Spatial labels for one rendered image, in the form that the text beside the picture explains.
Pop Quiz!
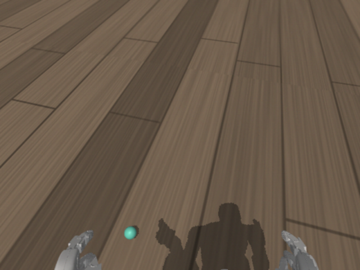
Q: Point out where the right robot hand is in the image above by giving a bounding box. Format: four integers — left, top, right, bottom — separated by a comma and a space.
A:
275, 230, 319, 270

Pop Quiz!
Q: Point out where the left robot hand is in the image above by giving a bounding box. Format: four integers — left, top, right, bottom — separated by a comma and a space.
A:
54, 230, 102, 270

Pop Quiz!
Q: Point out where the ball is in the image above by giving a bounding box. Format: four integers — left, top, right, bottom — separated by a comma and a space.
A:
124, 226, 137, 240

